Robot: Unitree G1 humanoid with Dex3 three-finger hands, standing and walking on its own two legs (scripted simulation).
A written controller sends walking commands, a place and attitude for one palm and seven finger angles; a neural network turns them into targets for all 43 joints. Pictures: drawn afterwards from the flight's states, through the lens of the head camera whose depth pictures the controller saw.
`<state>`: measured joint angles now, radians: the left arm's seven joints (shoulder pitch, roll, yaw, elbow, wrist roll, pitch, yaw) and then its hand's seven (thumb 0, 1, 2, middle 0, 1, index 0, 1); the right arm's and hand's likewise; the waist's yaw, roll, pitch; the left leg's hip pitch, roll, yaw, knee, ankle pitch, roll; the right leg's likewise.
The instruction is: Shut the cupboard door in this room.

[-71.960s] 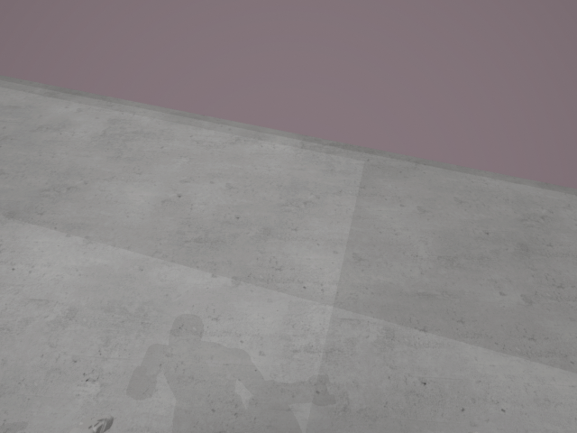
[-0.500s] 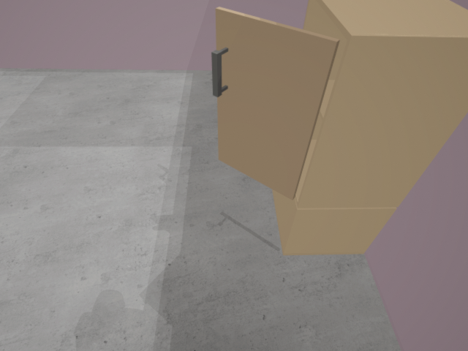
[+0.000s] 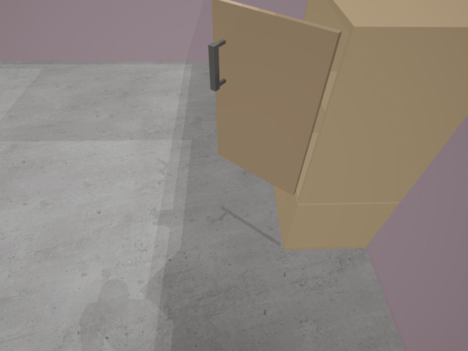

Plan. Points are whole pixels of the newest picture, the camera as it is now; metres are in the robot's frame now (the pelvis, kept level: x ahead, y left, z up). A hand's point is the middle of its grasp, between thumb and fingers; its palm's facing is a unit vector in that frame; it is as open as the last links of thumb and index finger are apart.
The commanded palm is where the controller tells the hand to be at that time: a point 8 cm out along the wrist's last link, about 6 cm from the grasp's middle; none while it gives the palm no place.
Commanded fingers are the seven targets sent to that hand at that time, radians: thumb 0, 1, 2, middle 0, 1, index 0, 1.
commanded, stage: look to check the result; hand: left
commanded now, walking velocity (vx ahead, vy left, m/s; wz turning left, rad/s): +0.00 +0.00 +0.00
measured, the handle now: (218, 65) +0.88 +0.10 +0.05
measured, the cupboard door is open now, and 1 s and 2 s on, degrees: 51 51 51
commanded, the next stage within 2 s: walk to a spot facing it in 0.26 s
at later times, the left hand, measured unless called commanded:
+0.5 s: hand out of the picture +0.01 +0.18 -0.18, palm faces +0.05 -0.97 -0.22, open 7.4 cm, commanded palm none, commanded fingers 0.00 0.90 0.90 -0.20 -0.30 -0.20 -0.30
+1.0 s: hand out of the picture +0.05 +0.25 -0.17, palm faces +0.32 -0.91 -0.25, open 7.4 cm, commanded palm none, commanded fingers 0.00 0.90 0.90 -0.20 -0.30 -0.20 -0.30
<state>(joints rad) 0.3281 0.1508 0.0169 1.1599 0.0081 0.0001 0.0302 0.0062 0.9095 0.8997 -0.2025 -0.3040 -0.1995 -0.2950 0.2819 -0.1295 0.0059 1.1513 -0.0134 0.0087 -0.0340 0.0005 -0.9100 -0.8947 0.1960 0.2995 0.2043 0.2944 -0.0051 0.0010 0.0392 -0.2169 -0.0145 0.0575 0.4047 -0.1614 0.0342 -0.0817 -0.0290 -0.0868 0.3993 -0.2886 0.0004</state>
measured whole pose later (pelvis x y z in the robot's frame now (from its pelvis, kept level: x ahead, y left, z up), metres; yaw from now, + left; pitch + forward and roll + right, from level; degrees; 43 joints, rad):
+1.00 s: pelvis +0.00 +0.01 +0.00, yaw +19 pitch +2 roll -2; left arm 0.11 0.24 0.08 0.89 0.02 0.05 0.01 0.01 0.91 0.90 -0.20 -0.30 -0.20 -0.29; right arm 0.22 -0.21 -0.05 0.96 -0.03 0.03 -0.02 0.00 -0.91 -0.89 0.20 0.30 0.21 0.29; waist -0.04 0.02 0.10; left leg -0.37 -0.04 -0.06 0.48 -0.15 0.05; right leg -0.44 -0.04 0.01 0.96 -0.43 0.06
